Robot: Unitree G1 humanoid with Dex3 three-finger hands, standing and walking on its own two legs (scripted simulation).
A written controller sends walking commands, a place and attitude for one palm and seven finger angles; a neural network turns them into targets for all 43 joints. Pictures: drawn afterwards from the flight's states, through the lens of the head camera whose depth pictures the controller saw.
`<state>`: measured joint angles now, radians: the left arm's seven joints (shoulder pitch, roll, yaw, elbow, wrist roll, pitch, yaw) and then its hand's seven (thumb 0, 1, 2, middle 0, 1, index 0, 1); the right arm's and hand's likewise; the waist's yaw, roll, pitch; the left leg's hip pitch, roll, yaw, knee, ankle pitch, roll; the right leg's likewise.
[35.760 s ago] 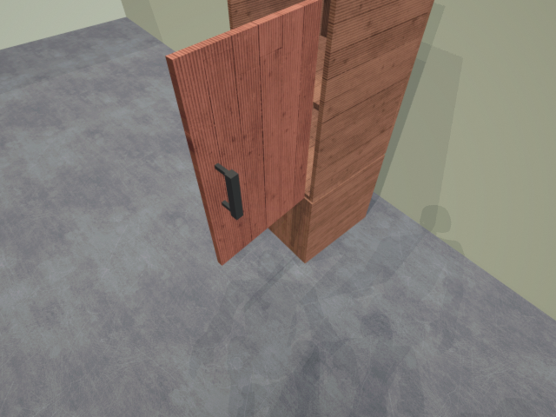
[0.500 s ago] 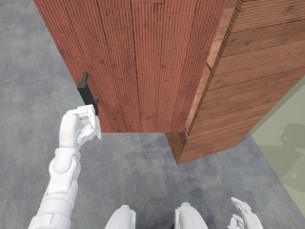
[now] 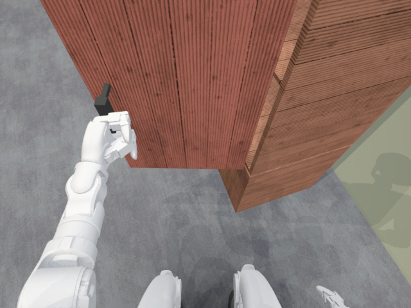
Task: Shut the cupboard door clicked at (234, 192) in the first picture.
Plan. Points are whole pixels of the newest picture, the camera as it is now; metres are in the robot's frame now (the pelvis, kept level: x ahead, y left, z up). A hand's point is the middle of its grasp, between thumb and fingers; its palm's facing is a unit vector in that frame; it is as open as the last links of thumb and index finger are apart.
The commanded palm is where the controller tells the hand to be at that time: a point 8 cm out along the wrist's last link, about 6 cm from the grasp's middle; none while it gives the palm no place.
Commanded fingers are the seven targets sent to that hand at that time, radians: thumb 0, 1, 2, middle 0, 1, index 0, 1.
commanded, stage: push the door shut along its arc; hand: left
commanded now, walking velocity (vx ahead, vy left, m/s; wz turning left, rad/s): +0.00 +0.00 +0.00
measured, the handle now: (113, 115) +0.49 +0.19 +0.04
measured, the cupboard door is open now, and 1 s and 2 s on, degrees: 70 54 39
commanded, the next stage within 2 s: pull the fist back off the door in 1.38 s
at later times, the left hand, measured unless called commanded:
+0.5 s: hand (158, 112) +0.50 +0.10 +0.05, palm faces -0.24 -0.97 -0.04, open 3.1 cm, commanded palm +0.48 +0.16 +0.05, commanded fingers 0.00 0.90 0.90 -1.30 -1.50 -1.30 -1.50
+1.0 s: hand (160, 100) +0.53 +0.10 +0.05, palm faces -0.37 -0.93 -0.04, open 3.1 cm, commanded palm +0.55 +0.13 +0.05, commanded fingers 0.00 0.90 0.90 -1.30 -1.50 -1.30 -1.50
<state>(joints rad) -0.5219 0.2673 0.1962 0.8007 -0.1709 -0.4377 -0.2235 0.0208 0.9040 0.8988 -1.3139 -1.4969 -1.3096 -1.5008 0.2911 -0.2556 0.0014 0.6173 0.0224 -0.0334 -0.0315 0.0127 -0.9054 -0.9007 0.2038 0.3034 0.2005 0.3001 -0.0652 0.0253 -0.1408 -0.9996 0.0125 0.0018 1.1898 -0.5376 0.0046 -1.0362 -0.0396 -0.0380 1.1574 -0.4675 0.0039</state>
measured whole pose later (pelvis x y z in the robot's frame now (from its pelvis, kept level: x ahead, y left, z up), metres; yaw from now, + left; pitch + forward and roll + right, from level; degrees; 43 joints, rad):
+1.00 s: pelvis -0.02 +0.01 -0.03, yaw -2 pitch +28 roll -3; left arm -1.13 0.50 0.22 1.22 -0.07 -0.31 -0.41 0.01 0.90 0.96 -1.30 -1.50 -1.30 -1.50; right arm 0.34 -0.28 0.03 0.63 -0.01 -0.03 -0.02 0.01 -0.91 -0.90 0.20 0.30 0.20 0.30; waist -0.22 0.04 -0.12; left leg -1.27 0.04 -0.03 1.35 -0.56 0.01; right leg -1.28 -0.02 -0.06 1.26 -0.46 0.01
